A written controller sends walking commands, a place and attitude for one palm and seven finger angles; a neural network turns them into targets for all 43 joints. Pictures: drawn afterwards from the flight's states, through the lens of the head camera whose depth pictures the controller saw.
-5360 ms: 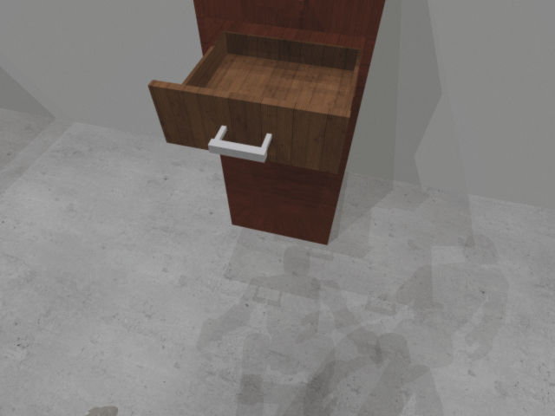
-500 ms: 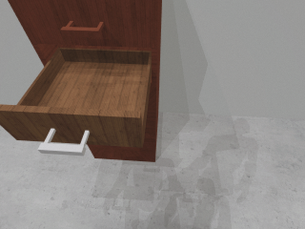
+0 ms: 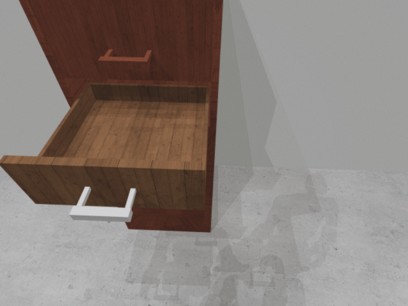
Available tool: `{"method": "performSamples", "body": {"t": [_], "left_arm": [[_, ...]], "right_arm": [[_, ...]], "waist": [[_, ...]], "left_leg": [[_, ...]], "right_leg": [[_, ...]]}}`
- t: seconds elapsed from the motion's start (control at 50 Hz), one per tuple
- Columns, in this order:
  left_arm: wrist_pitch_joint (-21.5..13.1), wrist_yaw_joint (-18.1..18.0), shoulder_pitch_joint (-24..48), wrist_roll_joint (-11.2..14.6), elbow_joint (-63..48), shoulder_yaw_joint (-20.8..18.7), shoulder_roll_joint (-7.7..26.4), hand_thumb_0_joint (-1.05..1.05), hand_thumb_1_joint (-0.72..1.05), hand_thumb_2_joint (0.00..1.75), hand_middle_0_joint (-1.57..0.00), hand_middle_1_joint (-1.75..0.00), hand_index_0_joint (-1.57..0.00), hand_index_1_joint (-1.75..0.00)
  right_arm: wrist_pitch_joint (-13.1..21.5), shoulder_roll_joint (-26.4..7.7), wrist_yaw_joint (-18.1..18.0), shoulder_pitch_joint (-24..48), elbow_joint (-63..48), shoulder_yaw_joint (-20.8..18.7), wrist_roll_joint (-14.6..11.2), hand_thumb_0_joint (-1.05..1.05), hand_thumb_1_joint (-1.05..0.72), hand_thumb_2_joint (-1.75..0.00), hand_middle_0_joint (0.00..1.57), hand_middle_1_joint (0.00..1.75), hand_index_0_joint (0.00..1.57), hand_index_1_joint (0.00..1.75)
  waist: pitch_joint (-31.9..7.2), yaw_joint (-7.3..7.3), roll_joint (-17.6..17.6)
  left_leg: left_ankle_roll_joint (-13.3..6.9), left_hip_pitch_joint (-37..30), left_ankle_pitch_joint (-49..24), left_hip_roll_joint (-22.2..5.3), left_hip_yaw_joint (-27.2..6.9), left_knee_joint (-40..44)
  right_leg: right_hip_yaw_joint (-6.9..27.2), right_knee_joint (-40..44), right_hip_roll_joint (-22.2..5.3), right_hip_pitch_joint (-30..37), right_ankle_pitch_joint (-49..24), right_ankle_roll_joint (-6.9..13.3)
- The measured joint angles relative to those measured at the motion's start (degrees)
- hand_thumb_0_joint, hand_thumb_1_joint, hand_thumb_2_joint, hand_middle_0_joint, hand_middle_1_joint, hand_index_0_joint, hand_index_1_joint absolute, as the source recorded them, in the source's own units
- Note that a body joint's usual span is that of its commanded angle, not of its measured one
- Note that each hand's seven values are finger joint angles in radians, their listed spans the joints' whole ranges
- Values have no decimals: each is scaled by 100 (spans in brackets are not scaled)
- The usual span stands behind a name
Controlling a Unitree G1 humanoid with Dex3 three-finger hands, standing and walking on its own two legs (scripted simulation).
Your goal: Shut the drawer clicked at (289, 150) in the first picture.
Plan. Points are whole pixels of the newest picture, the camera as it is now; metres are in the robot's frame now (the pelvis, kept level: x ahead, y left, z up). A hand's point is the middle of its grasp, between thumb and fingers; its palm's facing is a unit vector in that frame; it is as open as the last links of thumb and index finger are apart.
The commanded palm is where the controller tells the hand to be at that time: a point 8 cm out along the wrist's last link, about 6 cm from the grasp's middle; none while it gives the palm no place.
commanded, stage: come to a stop and stand still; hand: left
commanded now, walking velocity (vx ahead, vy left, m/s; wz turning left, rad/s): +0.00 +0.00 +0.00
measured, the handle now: (105, 203) +0.29 +0.22 +0.05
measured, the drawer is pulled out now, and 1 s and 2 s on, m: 0.30 0.30 0.30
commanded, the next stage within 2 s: look again from close up in 0.50 s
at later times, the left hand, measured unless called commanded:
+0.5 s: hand out of the picture +0.04 +0.20 -0.17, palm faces -0.01 -0.98 -0.22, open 7.4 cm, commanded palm none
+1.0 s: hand out of the picture +0.02 +0.18 -0.17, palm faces +0.01 -0.98 -0.19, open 7.4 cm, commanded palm none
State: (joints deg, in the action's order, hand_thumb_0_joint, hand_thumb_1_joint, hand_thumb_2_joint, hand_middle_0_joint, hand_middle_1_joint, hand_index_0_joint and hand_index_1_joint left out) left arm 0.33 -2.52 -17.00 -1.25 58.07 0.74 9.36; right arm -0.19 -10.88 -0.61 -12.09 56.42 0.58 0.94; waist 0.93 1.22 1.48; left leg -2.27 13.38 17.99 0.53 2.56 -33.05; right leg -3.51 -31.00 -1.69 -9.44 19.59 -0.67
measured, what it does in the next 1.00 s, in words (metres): stands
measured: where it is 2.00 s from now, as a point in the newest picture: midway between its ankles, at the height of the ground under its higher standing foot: outside the picture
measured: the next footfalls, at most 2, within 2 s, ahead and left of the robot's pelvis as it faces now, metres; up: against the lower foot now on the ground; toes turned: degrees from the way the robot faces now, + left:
none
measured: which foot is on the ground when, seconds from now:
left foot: down 0.00-1.00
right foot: down 0.00-1.00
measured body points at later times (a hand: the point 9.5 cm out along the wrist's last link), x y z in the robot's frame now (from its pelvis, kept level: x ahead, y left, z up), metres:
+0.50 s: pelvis +0.02 +0.02 +0.01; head +0.04 +0.02 +0.45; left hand +0.04 +0.25 -0.15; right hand +0.02 -0.21 -0.15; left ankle +0.00 +0.09 -0.73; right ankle -0.03 -0.13 -0.73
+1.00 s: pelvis +0.02 +0.01 +0.01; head +0.04 +0.01 +0.46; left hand +0.02 +0.23 -0.15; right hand +0.04 -0.22 -0.15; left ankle +0.00 +0.09 -0.73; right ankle -0.03 -0.13 -0.73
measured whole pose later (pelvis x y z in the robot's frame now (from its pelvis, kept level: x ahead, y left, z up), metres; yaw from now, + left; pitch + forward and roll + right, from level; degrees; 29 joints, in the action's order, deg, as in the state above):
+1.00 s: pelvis +0.02 +0.01 +0.01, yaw -1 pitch +0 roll +0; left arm -0.3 -2.1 -16.4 -0.9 62.8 0.7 9.3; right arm 1.1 -9.5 -1.8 -13.3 65.1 0.9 0.4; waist 1.9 0.6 -1.1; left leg -2.9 9.7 15.8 2.2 3.6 -25.8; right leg -2.6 -25.7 -3.1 -6.9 18.3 -1.8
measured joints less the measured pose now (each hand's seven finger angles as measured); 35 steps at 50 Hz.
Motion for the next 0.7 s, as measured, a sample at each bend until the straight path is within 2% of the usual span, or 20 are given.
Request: {"method": "performSamples", "body": {"t": [0.28, 0.46, 0.7], "left_arm": [[-11, 55, 79, 34, 125, -8, 177, 0, 91, 90, -20, -30, -20, -30], [-12, 23, 175, 53, 278, -4, 115, 0, 91, 90, -20, -30, -19, -30], [-35, 20, 170, 37, 383, 3, -8, 0, 91, 90, -20, -30, -20, -30]], "right_arm": [[64, 15, -55, -347, 441, 68, -21, 1, -92, -90, 20, 30, 20, 30], [81, 114, -88, -366, 726, 77, -39, 1, -91, -90, 20, 30, 20, 30], [110, 144, -110, -206, 824, 43, -43, 1, -92, -90, 20, 30, 20, 30]], "waist": [[51, -82, -145], [148, -119, -174], [107, -99, -223]], "left_leg": [[-171, -151, -232, 224, 159, 571], [-178, -283, -167, 244, 175, 586], [-139, -356, -171, 216, 174, 653]], "right_leg": [[149, 375, -210, 27, -167, -183], [166, 384, -231, 150, -106, -207], [167, 435, -199, 211, -102, -176]]}}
